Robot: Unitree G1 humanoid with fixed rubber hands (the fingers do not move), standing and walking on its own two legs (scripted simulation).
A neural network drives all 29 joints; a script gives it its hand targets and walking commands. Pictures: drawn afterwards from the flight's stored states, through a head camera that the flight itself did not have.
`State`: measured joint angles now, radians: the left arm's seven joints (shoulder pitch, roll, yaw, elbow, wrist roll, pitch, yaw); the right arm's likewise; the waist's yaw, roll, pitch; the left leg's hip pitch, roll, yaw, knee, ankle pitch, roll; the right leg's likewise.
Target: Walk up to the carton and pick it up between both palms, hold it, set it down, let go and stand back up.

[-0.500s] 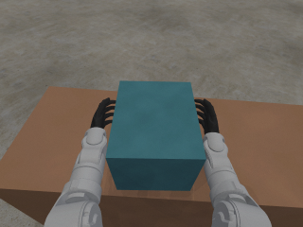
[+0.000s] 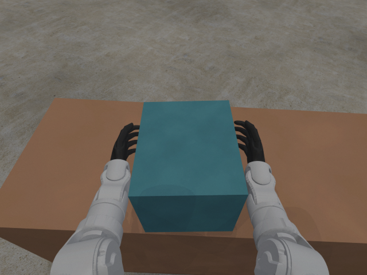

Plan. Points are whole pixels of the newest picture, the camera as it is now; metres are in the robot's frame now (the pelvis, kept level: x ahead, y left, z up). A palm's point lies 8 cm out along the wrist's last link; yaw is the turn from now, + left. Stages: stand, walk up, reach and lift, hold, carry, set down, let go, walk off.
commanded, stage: set down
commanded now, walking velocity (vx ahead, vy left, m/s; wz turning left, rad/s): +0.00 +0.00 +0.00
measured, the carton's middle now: (187, 165) +0.39 -0.03 +0.00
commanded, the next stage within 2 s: none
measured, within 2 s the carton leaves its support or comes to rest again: rests again in 1.00 s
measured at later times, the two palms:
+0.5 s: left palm (122, 164) +0.40 +0.12 +0.01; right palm (250, 161) +0.38 -0.18 +0.03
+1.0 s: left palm (124, 167) +0.39 +0.12 +0.00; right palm (250, 166) +0.37 -0.18 +0.01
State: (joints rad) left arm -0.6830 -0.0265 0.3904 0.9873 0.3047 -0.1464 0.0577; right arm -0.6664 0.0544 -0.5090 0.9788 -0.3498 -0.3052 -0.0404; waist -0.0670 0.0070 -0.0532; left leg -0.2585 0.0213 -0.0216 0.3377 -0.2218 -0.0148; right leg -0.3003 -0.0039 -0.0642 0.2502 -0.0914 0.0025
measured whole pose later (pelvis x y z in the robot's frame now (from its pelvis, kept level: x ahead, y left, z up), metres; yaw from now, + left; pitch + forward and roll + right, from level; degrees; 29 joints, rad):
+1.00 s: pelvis -0.01 -0.01 +0.00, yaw +0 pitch +16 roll -1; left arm -0.74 0.01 0.48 1.18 0.36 -0.39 0.07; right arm -0.70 0.08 -0.63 1.05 -0.49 -0.47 -0.06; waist -0.07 0.02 -0.08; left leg -0.44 0.02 -0.03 0.36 -0.20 -0.02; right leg -0.48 -0.01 -0.07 0.28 -0.07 -0.01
